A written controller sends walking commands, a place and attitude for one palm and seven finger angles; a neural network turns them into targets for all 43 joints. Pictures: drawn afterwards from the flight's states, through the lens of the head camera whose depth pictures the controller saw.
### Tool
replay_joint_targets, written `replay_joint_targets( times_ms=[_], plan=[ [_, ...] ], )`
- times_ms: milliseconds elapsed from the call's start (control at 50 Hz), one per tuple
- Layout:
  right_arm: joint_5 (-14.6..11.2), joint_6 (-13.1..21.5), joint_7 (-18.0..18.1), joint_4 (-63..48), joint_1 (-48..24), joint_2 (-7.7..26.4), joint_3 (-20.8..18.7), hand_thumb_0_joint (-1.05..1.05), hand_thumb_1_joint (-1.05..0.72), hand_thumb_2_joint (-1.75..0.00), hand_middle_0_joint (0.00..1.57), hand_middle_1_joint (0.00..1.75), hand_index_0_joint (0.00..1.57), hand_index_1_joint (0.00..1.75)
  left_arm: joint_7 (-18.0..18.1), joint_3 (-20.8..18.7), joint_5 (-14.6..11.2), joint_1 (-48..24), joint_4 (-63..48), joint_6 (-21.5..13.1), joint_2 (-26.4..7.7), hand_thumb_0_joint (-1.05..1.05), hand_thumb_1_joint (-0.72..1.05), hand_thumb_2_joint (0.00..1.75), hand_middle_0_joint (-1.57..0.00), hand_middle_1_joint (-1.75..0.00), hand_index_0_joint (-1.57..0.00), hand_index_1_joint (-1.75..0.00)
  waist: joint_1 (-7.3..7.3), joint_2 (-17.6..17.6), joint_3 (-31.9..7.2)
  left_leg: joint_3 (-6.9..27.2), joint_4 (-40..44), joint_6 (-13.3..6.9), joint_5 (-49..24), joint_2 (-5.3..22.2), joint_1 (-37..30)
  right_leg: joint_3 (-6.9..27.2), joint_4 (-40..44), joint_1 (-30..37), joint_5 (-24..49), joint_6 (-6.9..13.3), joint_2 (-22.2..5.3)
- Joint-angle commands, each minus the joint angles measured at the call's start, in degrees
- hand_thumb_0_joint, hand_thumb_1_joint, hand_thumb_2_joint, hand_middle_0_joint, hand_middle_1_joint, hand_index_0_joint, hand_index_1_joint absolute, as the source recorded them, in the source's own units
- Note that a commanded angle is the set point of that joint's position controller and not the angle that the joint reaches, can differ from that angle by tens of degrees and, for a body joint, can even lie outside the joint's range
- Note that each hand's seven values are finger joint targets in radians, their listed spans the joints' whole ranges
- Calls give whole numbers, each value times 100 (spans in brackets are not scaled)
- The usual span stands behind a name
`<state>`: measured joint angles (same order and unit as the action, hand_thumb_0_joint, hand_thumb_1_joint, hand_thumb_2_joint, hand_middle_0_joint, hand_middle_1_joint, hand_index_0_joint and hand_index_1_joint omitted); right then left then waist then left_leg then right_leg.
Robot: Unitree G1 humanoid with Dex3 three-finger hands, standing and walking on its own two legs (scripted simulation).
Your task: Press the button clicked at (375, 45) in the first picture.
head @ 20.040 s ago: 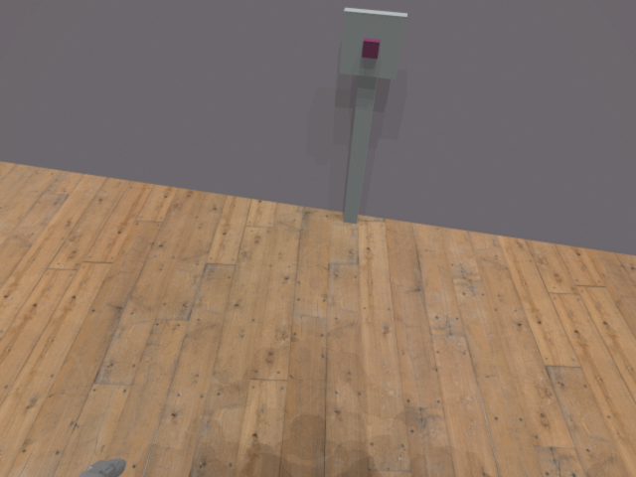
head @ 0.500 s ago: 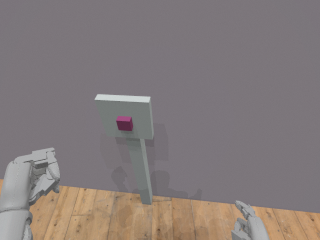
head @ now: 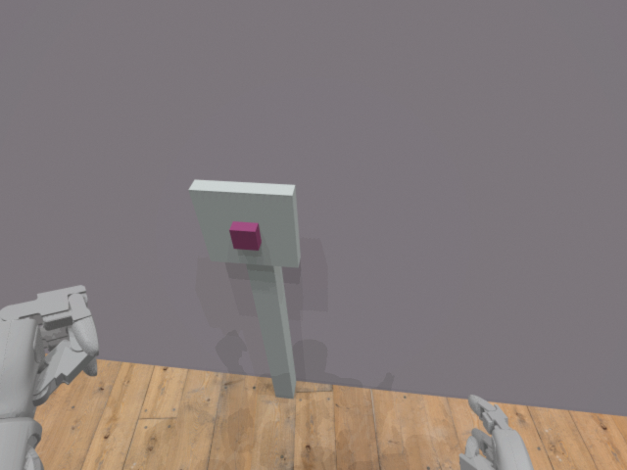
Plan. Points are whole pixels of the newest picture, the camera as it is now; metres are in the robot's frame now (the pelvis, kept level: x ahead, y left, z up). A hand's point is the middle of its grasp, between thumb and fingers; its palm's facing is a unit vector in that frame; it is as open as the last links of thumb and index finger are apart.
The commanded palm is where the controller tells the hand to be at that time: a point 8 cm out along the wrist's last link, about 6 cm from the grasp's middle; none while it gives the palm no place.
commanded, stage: step back with the hand held close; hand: left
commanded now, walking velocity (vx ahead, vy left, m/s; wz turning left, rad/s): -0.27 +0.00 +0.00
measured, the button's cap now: (246, 234) +0.50 +0.19 +0.01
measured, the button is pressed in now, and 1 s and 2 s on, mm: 0 0 0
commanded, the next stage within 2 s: stop stepping back and stand still in 1.46 s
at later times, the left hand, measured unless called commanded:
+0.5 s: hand (62, 372) +0.15 +0.26 +0.15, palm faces +0.32 -0.81 -0.50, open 3.1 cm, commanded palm +0.09 +0.30 +0.17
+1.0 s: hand (7, 431) +0.10 +0.27 +0.16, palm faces +0.38 -0.78 -0.50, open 3.1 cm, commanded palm +0.02 +0.31 +0.17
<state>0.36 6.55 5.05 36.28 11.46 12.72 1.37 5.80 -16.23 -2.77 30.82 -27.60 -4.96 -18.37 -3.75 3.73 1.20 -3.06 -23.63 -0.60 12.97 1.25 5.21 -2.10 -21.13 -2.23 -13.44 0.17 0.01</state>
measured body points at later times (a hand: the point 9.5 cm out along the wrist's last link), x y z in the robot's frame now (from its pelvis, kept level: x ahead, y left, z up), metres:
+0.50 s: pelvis -0.04 +0.02 -0.01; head -0.02 +0.02 +0.44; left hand +0.13 +0.30 +0.18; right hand +0.14 -0.22 -0.09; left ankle +0.01 +0.11 -0.74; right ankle -0.01 -0.12 -0.74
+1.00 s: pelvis -0.10 +0.02 -0.02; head -0.07 +0.05 +0.43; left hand +0.07 +0.31 +0.18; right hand +0.08 -0.21 -0.09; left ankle +0.01 +0.11 -0.74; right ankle -0.06 -0.11 -0.74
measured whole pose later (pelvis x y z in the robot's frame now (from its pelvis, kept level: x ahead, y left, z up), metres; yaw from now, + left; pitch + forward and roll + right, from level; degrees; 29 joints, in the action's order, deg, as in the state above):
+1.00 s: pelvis -0.10 +0.02 -0.02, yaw +2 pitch +1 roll -2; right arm 0.8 5.0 4.4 32.8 12.2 11.2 0.2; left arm 8.2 -24.5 0.3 34.5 -35.6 -15.1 -24.6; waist 1.5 -0.8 1.7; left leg -0.9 -34.7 -3.2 8.5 0.3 27.5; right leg 2.1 -35.1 -20.3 -15.0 -1.2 2.6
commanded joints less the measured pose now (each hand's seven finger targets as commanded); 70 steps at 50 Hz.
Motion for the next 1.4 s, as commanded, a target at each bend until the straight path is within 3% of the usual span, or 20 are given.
replay_joint_targets(
  times_ms=[0,40,80,160,220,360,580,760,880,940,1000,1080,1120,1160,1200,1220,1240,1280,1300,1380],
  plan=[
    [-24,173,8,-1197,-800,716,-198,0,-90,-90,20,30,20,30,169,-1204,-24,-1201,-1520,-580,-1489,0,90,90,-130,-150,-130,-150,256,-191,392,326,219,-201,-109,82,376,641,845,-1200,351,39,-253],
    [14,-6,1,-1140,-811,656,-230,0,-90,-90,20,30,20,30,110,-917,3,-364,-1010,-612,-1078,0,90,90,-130,-150,-130,-150,256,-550,268,335,62,-207,-161,40,336,641,948,-1367,243,46,-378],
    [28,-126,-30,-1161,-764,689,-264,0,-90,-90,20,30,20,30,99,-755,24,-19,-1067,-660,-913,0,90,90,-130,-150,-130,-150,301,-311,-145,325,79,-190,-502,108,322,509,683,-1170,621,42,-406],
    [1,-282,-3,-1316,-740,699,-327,0,-90,-90,20,30,20,30,152,-964,0,375,-1416,-718,-1128,0,90,90,-130,-150,-130,-150,280,-64,-945,370,114,-180,-1632,226,273,236,37,-646,1588,-31,-305],
    [-32,-362,6,-1413,-747,687,-375,0,-90,-90,20,30,20,30,177,-1083,-28,490,-1542,-733,-1237,0,90,90,-130,-150,-130,-150,280,-192,-1045,413,72,-186,-1906,297,397,222,-182,-634,1791,-65,-254],
    [-64,-354,29,-1458,-705,712,-416,0,-90,-90,20,30,20,30,246,-1118,-10,585,-1619,-802,-1250,0,90,90,-130,-150,-130,-150,304,-89,-853,524,211,-232,-1114,406,1026,301,-403,-703,1318,-80,-206],
    [-44,-67,16,-1498,-571,750,-428,0,-90,-90,20,30,20,30,361,-1251,137,530,-1883,-1057,-1234,0,90,90,-130,-150,-130,-150,368,-41,-547,884,518,-428,1603,565,2729,515,-818,-361,268,-54,-136],
    [20,69,31,-1279,-479,724,-399,0,-90,-90,20,30,20,30,476,-1135,139,301,-1973,-1202,-1256,0,90,90,-130,-150,-130,-150,450,-256,-451,806,-231,-218,1364,320,1762,806,-30,-1824,-937,138,-435],
    [31,143,49,-1333,-674,774,-425,0,-90,-90,20,30,20,30,433,-1365,250,412,-1921,-1310,-1273,0,90,90,-130,-150,-130,-150,342,695,-612,1683,1191,-650,2394,1206,3654,293,-1981,104,219,-123,320],
    [50,204,-9,-1338,-666,765,-466,0,-90,-90,20,30,20,30,359,-1506,235,546,-1956,-1377,-1378,0,90,90,-130,-150,-130,-150,337,500,-640,1612,828,-710,1947,1148,3797,531,-1976,215,515,-80,334],
    [67,214,-67,-1258,-584,728,-451,0,-90,-90,20,30,20,30,279,-1441,144,525,-2057,-1442,-1348,0,90,90,-130,-150,-130,-150,408,78,-671,1108,161,-450,1456,649,3076,1086,-1128,-488,812,90,11],
    [9,135,-103,-1044,-417,589,-495,0,-90,-90,20,30,20,30,389,-1301,58,434,-2176,-1419,-1506,0,90,90,-130,-150,-130,-150,486,-862,-1113,426,-1739,58,702,-101,1126,2040,249,-2309,381,634,-1205],
    [50,1,-100,-988,-482,478,-480,0,-90,-90,20,30,20,30,460,-1338,79,366,-2063,-1348,-1544,0,90,90,-130,-150,-130,-150,510,-1117,-1003,438,-2133,102,512,-171,998,1867,324,-2531,928,749,-1408],
    [68,-101,-57,-961,-536,475,-460,0,-90,-90,20,30,20,30,467,-1352,93,371,-1914,-1298,-1527,0,90,90,-130,-150,-130,-150,548,-969,-754,569,-1133,39,12,-41,1006,1418,-8,-2354,1439,523,-1048],
    [33,-50,6,-1089,-666,693,-466,0,-90,-90,20,30,20,30,403,-1306,120,238,-2089,-1371,-1526,0,90,90,-130,-150,-130,-150,472,269,-635,1288,323,-248,-903,663,1522,654,-903,-1715,812,-5,81],
    [14,63,4,-1140,-690,732,-487,0,-90,-90,20,30,20,30,333,-1401,138,364,-1973,-1447,-1549,0,90,90,-130,-150,-130,-150,451,1051,-986,1926,1218,-541,407,1400,2340,276,-2214,-702,-121,-131,521],
    [138,165,15,-1214,-791,739,-485,0,-90,-90,20,30,20,30,293,-1395,147,283,-2054,-1471,-1494,0,90,90,-130,-150,-130,-150,398,1539,-937,2667,1802,-850,1309,1858,2973,458,-3410,-574,-1099,-134,694],
    [149,238,-60,-1021,-543,589,-523,0,-90,-90,20,30,20,30,342,-1346,94,344,-2030,-1407,-1343,0,90,90,-130,-150,-130,-150,420,429,-804,2292,1265,-983,806,1823,2342,742,-3920,-1489,-1384,-41,510],
    [127,295,-112,-958,-535,627,-541,0,-90,-90,20,30,20,30,351,-1237,46,422,-2028,-1381,-1250,0,90,90,-130,-150,-130,-150,366,285,-928,1958,1145,-881,429,1643,1730,594,-3690,-1796,-1531,-51,473],
    [140,379,-207,-850,-533,577,-435,0,-90,-90,20,30,20,30,337,-906,-28,424,-2203,-1236,-1166,0,90,90,-130,-150,-130,-150,356,853,-1105,1462,1547,-494,788,1270,1094,38,-2210,-1467,-1812,14,495]
  ],
)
